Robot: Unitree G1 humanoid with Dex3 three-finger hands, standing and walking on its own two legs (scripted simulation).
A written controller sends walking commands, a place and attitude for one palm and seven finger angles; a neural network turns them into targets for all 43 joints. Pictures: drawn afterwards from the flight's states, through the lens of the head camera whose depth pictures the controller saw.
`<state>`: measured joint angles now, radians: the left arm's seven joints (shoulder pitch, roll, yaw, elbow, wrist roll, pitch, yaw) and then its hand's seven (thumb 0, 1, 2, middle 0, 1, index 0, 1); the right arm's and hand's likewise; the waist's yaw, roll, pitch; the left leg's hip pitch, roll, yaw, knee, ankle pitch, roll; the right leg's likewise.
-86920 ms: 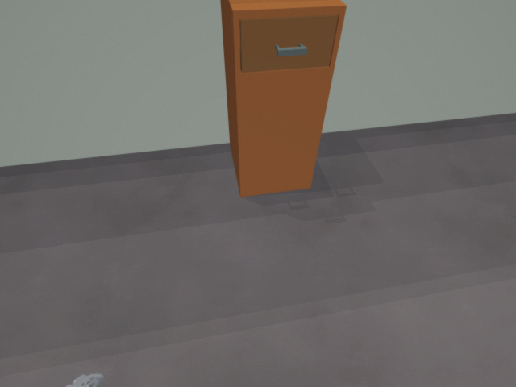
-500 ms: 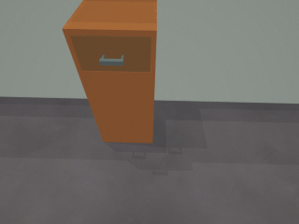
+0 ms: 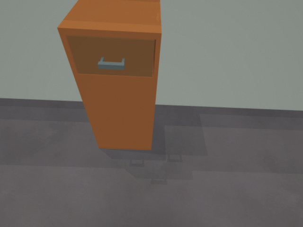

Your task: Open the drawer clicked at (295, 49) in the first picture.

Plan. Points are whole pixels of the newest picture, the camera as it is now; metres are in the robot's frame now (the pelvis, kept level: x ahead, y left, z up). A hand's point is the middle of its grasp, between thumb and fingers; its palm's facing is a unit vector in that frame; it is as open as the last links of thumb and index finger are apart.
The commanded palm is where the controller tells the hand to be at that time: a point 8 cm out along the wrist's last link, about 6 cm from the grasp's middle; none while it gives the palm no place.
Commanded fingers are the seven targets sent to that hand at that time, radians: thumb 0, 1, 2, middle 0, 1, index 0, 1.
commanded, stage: take the last steps up to it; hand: left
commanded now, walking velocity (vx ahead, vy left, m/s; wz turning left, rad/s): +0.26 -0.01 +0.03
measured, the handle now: (112, 62) +0.71 +0.21 +0.02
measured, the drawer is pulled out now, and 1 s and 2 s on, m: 0.00 0.00 0.00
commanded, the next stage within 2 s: come to a stop and stand still in 0.34 s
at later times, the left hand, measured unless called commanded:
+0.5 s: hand out of the picture +0.13 +0.12 -0.17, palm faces +0.08 -0.98 -0.16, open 7.3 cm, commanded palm none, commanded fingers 0.00 0.90 0.90 -0.20 -0.30 -0.20 -0.30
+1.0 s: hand (105, 197) +0.23 +0.16 -0.14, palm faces +0.06 -0.93 -0.36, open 7.3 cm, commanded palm none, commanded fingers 0.00 0.90 0.90 -0.20 -0.30 -0.20 -0.30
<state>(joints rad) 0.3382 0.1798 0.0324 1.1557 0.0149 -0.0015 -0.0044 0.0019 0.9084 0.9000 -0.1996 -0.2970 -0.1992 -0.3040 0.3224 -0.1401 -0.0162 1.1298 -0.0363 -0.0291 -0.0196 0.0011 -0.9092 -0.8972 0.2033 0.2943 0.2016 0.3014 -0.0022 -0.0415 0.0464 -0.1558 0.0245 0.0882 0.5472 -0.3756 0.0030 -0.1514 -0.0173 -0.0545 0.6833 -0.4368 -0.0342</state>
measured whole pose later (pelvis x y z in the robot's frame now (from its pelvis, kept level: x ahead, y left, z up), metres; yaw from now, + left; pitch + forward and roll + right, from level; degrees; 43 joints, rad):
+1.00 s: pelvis +0.17 -0.07 +0.00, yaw +2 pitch -1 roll +2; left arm 0.18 0.23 0.06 0.96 0.03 0.01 0.03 0.00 0.91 0.90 -0.20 -0.30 -0.20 -0.30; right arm 0.13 -0.23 -0.07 1.02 -0.01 0.08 -0.03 0.00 -0.91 -0.90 0.20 0.29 0.20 0.30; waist 0.01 0.05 0.13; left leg -0.39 0.01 0.00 0.93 -0.49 -0.03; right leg -0.24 -0.01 -0.05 0.58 -0.33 -0.04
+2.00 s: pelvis +0.16 -0.02 +0.00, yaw +1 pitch -2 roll +0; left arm 0.28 0.16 -0.01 1.08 0.02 -0.01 0.04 0.00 0.91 0.90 -0.20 -0.30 -0.20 -0.30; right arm 0.29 -0.17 0.00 1.04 -0.02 -0.02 -0.04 0.01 -0.93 -0.90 0.20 0.29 0.20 0.30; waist 0.00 0.01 0.01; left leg -0.18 0.00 0.06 0.55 -0.33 0.03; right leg -0.21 -0.04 -0.01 0.54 -0.29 0.04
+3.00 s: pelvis +0.20 -0.03 +0.00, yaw +0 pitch -1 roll +1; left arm 0.30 0.14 0.03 1.07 0.02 -0.03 0.03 0.03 0.95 0.90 -0.20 -0.30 -0.20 -0.30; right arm 0.40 -0.08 0.01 1.11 -0.01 -0.03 -0.04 0.00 -0.91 -0.90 0.20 0.29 0.20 0.30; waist -0.01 0.00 0.03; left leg -0.12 -0.01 0.08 0.51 -0.36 0.02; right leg -0.29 -0.04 -0.09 0.58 -0.25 -0.03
